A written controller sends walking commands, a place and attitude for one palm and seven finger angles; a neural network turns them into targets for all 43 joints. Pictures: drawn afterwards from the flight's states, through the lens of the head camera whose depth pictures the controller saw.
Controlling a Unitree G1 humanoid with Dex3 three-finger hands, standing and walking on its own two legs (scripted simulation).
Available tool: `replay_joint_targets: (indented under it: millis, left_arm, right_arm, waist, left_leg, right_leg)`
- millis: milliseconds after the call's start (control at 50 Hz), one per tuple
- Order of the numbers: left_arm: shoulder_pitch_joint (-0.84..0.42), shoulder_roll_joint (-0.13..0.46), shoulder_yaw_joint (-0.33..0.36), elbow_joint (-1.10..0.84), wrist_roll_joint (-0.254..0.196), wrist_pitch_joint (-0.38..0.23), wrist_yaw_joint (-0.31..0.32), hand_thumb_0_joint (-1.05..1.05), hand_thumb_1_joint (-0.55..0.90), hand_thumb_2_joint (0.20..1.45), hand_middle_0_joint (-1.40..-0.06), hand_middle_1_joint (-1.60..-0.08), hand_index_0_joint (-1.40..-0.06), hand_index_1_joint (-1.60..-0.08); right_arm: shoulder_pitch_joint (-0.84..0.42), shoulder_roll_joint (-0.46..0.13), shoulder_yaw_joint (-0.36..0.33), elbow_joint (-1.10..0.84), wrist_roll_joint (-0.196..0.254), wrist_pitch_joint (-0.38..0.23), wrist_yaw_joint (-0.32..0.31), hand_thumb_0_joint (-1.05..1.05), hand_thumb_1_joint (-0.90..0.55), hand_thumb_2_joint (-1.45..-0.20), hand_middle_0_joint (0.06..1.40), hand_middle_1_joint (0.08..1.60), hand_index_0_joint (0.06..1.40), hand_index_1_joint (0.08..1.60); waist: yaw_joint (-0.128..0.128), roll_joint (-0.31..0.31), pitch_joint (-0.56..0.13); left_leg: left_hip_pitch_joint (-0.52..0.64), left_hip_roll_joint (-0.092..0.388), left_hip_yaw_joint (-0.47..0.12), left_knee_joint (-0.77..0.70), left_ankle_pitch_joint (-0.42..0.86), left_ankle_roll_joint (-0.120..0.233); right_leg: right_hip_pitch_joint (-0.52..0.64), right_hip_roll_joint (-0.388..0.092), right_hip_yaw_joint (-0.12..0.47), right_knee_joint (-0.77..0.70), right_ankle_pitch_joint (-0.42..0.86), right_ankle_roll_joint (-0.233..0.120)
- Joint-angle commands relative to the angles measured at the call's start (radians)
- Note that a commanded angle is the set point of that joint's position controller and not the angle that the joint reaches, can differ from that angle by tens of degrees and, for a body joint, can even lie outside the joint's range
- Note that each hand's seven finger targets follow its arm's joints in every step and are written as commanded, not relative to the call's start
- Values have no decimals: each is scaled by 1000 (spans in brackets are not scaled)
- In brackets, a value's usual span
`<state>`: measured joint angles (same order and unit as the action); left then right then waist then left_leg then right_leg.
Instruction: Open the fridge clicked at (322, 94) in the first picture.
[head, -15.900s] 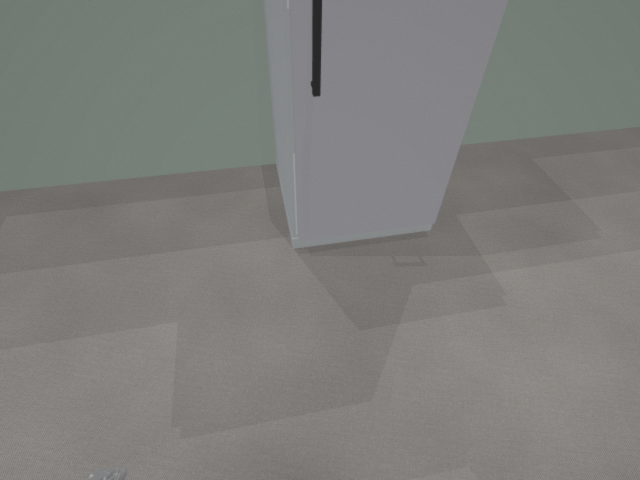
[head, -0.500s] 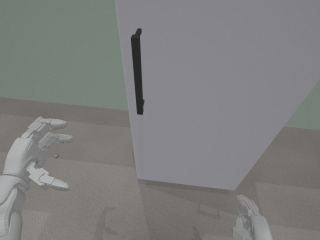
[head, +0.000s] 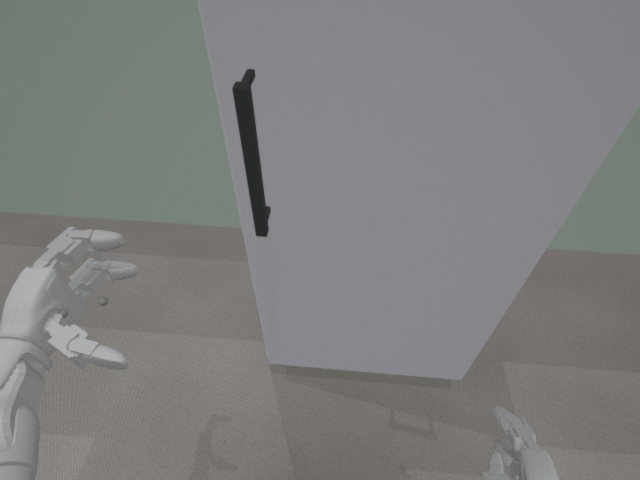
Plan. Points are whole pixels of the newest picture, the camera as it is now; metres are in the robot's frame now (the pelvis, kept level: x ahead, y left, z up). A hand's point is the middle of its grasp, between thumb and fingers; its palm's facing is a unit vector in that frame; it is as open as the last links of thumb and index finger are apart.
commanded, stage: raise the hand to about handle height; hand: left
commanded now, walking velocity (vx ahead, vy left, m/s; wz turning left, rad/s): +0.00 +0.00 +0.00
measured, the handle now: (256, 162) +0.54 +0.15 +0.12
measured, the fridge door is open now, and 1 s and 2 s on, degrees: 0 0 0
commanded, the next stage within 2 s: move the hooked fingers beside the handle in 0.16 s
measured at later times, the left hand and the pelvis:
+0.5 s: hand (123, 289) +0.29 +0.26 +0.11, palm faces +0.03 -1.00 +0.00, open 14.0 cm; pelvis +0.00 -0.01 +0.00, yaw +0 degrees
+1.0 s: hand (163, 244) +0.36 +0.24 +0.11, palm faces +0.00 -1.00 +0.01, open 14.0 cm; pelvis +0.00 +0.01 +0.00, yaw -1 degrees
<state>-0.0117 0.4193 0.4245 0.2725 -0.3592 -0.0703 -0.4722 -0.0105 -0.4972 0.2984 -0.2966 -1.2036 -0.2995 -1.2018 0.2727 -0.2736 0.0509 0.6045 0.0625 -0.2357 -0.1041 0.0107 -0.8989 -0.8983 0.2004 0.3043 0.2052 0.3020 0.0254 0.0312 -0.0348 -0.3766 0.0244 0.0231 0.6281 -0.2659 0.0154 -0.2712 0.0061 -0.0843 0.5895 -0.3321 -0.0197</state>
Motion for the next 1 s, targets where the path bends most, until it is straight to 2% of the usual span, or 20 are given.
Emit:
replay_joint_targets:
  millis: [0,60,180,240,260,280,320,380,440,480,580,620,660,680,700,760,780,800,940,980]
  left_arm:
    - [-249,282,108,-218,-27,-80,2,0,-500,300,-300,-1200,-300,-1200]
    - [-251,270,97,-211,-27,-82,-2,0,-500,300,-300,-1200,-300,-1200]
    - [-238,275,103,-178,-39,-73,-13,0,-500,300,-300,-1200,-300,-1200]
    - [-253,268,95,-195,-35,-78,-11,0,-500,300,-300,-1200,-300,-1200]
    - [-278,245,72,-201,-34,-80,-11,0,-500,300,-300,-1200,-300,-1200]
    - [-287,264,87,-191,-39,-82,-8,0,-500,300,-300,-1200,-300,-1200]
    - [-334,247,62,-174,-28,-85,-4,0,-500,300,-300,-1200,-300,-1200]
    - [-368,251,52,-129,-24,-83,2,0,-500,300,-300,-1200,-300,-1200]
    - [-440,251,37,-94,-6,-84,13,0,-500,300,-300,-1200,-300,-1200]
    - [-496,280,43,-64,2,-90,22,0,-500,300,-300,-1200,-300,-1200]
    - [-552,287,39,-2,18,-105,31,0,-500,300,-300,-1200,-300,-1200]
    - [-566,239,-3,11,23,-104,34,0,-500,300,-300,-1200,-300,-1200]
    - [-569,268,24,21,29,-106,43,0,-500,300,-300,-1200,-300,-1200]
    - [-531,278,40,47,27,-105,48,0,-500,300,-300,-1200,-300,-1200]
    - [-537,266,28,37,30,-104,51,0,-500,300,-300,-1200,-300,-1200]
    - [-589,254,16,30,42,-104,67,0,-500,300,-300,-1200,-300,-1200]
    - [-578,260,21,38,43,-104,75,0,-500,300,-300,-1200,-300,-1200]
    - [-613,257,16,42,47,-104,80,0,-500,300,-300,-1200,-300,-1200]
    - [-734,221,-34,50,68,-133,102,0,-500,300,-300,-1200,-300,-1200]
    - [-713,241,-14,97,71,-132,107,0,-500,300,-300,-1200,-300,-1200]
  right_arm:
    - [-96,-126,-51,-155,5,-58,-18,0,-900,-900,200,300,200,300]
    - [-97,-124,-50,-152,8,-59,-20,0,-900,-900,200,300,200,300]
    - [-98,-126,-50,-153,8,-58,-20,0,-900,-900,200,300,200,300]
    - [-102,-123,-50,-155,10,-59,-21,0,-900,-900,200,300,200,300]
    - [-102,-123,-49,-156,9,-60,-21,0,-900,-900,200,300,200,300]
    - [-97,-126,-52,-151,9,-59,-21,0,-900,-900,200,300,200,300]
    - [-97,-125,-49,-145,10,-56,-25,0,-900,-900,200,300,200,300]
    - [-88,-128,-50,-136,10,-50,-29,0,-900,-900,200,300,200,300]
    - [-92,-126,-47,-135,11,-44,-32,0,-900,-900,200,300,200,300]
    - [-84,-131,-46,-126,11,-36,-35,0,-900,-900,200,300,200,300]
    - [-74,-131,-47,-124,9,-21,-28,0,-900,-900,200,300,200,300]
    - [-74,-128,-46,-130,11,-16,-23,0,-900,-900,200,300,200,300]
    - [-62,-133,-51,-129,9,-11,-18,0,-900,-900,200,300,200,300]
    - [-54,-135,-52,-128,5,-5,-15,0,-900,-900,200,300,200,300]
    - [-58,-135,-52,-135,7,-2,-11,0,-900,-900,200,300,200,300]
    - [-48,-135,-56,-132,7,11,-6,0,-900,-900,200,300,200,300]
    - [-43,-135,-55,-133,4,14,-4,0,-900,-900,200,300,200,300]
    - [-40,-137,-57,-130,5,19,-4,0,-900,-900,200,300,200,300]
    - [-15,-138,-62,-108,2,39,-4,0,-900,-900,200,300,200,300]
    - [-4,-142,-64,-100,0,48,-2,0,-900,-900,200,300,200,300]
  waist:
    - [-1,57,-168]
    - [-3,66,-158]
    - [1,15,-155]
    - [-1,37,-164]
    - [-7,44,-163]
    - [-7,14,-159]
    - [-15,49,-156]
    - [-20,8,-146]
    - [-23,39,-149]
    - [-28,11,-161]
    - [-20,47,-214]
    - [-24,58,-218]
    - [-18,55,-230]
    - [-10,-2,-232]
    - [-10,13,-238]
    - [-18,53,-237]
    - [-13,29,-232]
    - [-27,21,-237]
    - [-50,64,-271]
    - [-40,22,-265]
  left_leg:
    - [153,-26,-39,-79,113,22]
    - [157,-26,-42,-81,109,20]
    - [130,-27,-32,-60,114,24]
    - [142,-27,-35,-64,118,23]
    - [148,-28,-36,-66,120,23]
    - [140,-26,-33,-56,127,23]
    - [142,-28,-36,-63,110,22]
    - [131,-27,-34,-55,94,24]
    - [124,-28,-39,-64,61,21]
    - [115,-24,-41,-61,56,22]
    - [126,-25,-42,-54,84,21]
    - [134,-25,-43,-58,97,19]
    - [138,-24,-47,-58,102,18]
    - [122,-23,-45,-53,117,22]
    - [119,-22,-44,-59,119,21]
    - [136,-21,-47,-59,126,17]
    - [122,-21,-45,-54,126,20]
    - [128,-19,-44,-55,131,21]
    - [171,-15,-54,-45,154,16]
    - [149,-13,-52,-40,165,19]
  right_leg:
    - [-47,11,60,-106,176,7]
    - [-59,12,53,-105,174,7]
    - [-50,6,77,-107,187,18]
    - [-56,6,70,-100,197,16]
    - [-64,8,63,-96,201,15]
    - [-58,8,72,-96,210,18]
    - [-76,8,65,-94,190,14]
    - [-89,7,75,-102,171,18]
    - [-103,3,73,-102,127,14]
    - [-96,5,74,-100,111,13]
    - [-79,5,71,-81,147,5]
    - [-91,7,61,-70,172,4]
    - [-92,10,56,-65,176,2]
    - [-75,13,56,-63,192,3]
    - [-77,11,55,-56,199,3]
    - [-99,14,48,-50,201,-1]
    - [-93,16,50,-51,198,-1]
    - [-100,15,50,-50,210,2]
    - [-132,19,43,-37,217,-3]
    - [-118,21,43,-36,224,-5]
